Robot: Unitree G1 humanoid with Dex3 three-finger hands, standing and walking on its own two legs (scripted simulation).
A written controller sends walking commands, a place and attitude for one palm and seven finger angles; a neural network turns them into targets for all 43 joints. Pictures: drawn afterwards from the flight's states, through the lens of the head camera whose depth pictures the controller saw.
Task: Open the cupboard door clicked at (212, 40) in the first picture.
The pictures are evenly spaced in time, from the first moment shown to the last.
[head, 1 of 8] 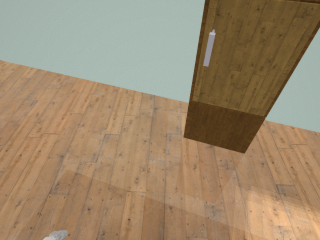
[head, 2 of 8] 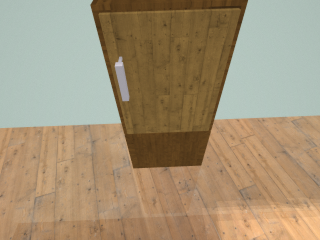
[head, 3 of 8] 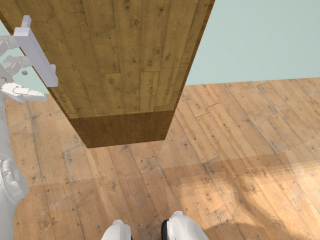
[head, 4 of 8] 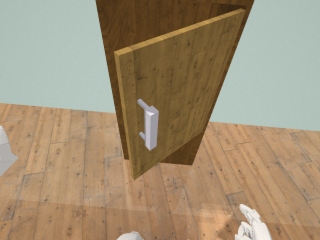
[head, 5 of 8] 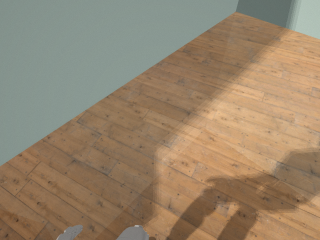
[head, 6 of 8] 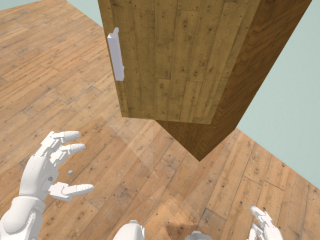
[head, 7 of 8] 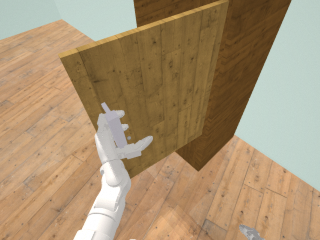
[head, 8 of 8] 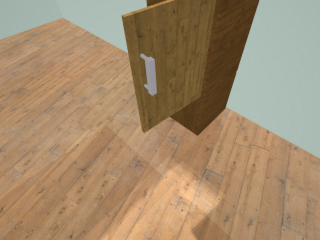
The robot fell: no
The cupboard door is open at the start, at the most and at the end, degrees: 0 85 83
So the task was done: yes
